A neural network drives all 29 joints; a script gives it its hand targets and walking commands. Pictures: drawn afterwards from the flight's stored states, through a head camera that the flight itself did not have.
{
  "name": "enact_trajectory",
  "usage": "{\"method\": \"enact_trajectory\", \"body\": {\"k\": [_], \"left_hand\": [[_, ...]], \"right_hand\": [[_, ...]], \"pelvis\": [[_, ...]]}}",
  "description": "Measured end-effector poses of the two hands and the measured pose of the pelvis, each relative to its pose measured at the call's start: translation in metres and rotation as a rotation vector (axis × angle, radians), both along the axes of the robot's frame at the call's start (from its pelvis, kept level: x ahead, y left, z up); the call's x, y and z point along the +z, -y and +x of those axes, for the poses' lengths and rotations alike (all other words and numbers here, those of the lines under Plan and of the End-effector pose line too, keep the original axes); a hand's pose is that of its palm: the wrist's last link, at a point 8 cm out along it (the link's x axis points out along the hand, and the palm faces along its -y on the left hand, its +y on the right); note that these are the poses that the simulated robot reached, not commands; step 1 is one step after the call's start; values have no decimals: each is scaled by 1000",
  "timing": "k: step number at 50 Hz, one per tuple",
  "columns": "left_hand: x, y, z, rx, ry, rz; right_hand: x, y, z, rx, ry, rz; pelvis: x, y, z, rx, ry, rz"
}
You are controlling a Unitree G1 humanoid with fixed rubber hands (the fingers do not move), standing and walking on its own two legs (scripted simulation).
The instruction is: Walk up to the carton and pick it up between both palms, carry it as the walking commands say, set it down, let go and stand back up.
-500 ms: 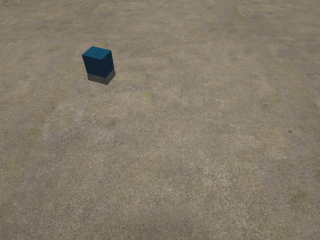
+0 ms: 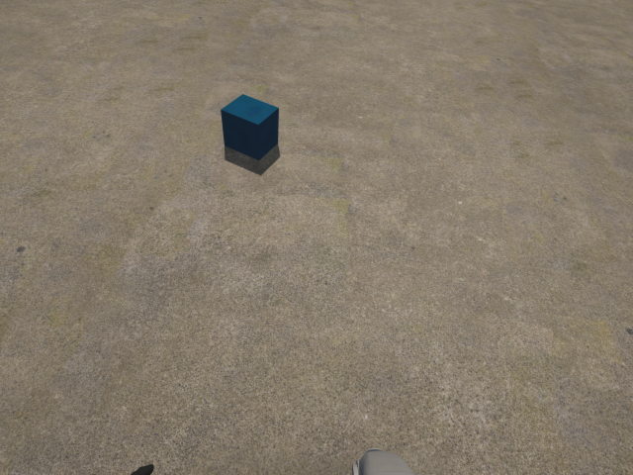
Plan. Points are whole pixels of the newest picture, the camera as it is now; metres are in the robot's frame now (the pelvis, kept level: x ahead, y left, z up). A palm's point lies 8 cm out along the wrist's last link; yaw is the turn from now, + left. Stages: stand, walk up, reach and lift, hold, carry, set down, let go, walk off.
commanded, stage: walk up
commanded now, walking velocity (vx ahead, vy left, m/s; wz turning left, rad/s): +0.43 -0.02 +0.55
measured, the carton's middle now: (250, 127) +1.79 +0.14 -0.68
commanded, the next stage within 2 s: none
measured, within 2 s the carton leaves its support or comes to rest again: neither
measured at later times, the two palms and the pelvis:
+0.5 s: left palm out of the picture +0.16 +0.23 -0.17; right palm (440, 356) +0.32 -0.25 -0.14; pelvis +0.22 -0.01 -0.02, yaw +15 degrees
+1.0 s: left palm (99, 284) +0.47 +0.35 -0.14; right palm (368, 288) +0.46 -0.14 -0.14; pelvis +0.43 +0.09 -0.01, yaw +24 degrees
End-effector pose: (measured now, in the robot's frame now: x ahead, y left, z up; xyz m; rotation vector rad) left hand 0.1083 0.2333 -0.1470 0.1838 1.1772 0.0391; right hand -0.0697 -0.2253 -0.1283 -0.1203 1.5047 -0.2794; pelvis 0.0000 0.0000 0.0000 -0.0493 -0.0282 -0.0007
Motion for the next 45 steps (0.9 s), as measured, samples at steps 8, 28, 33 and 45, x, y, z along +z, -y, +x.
{"method": "enact_trajectory", "body": {"k": [8, 28, 33, 45], "left_hand": [[15, 20, 98, 2, 115, -7], [-29, 0, 21, 433, -305, -15], [-41, -19, 17, 491, -433, -48], [-9, -100, 255, 422, -21, -10]], "right_hand": [[-4, 9, 30, -5, -77, 35], [-12, -5, 468, 507, 276, -25], [-8, -67, 552, 583, 416, -15], [-6, -95, 531, 454, 172, 40]], "pelvis": [[-3, 10, 63, 62, -32, 19], [-27, -13, 244, 301, -16, -42], [-37, -46, 284, 309, -10, 6], [-8, -84, 373, 394, 1, 1]]}}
